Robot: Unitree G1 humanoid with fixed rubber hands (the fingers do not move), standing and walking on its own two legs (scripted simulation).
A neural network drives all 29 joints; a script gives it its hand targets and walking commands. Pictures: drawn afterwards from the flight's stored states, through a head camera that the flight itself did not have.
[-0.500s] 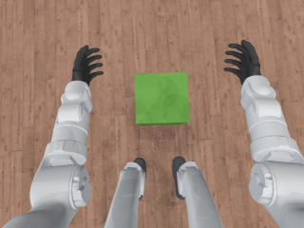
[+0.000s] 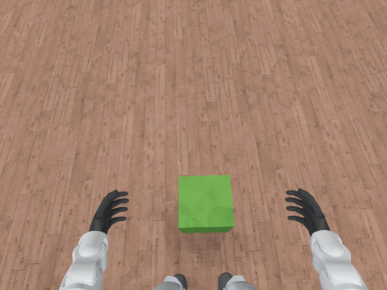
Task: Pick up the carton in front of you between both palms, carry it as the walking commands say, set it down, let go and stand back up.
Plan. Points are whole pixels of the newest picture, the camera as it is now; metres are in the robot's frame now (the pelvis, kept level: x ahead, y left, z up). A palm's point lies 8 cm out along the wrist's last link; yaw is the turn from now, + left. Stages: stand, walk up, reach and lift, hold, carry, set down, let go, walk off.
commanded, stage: let go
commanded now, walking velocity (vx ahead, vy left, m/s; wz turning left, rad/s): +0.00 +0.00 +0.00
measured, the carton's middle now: (204, 206) +0.40 -0.01 -0.62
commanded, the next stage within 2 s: stand in 0.66 s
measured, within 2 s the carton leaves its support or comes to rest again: neither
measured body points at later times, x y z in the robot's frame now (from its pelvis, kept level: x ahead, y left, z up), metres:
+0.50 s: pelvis +0.00 +0.01 +0.03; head +0.02 +0.01 +0.48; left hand +0.18 +0.24 -0.04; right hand +0.18 -0.23 -0.04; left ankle -0.01 +0.11 -0.71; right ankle +0.00 -0.11 -0.71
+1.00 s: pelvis +0.02 +0.00 +0.03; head +0.03 +0.00 +0.48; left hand +0.16 +0.29 -0.06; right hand +0.17 -0.29 -0.06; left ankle -0.01 +0.11 -0.71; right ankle +0.00 -0.11 -0.71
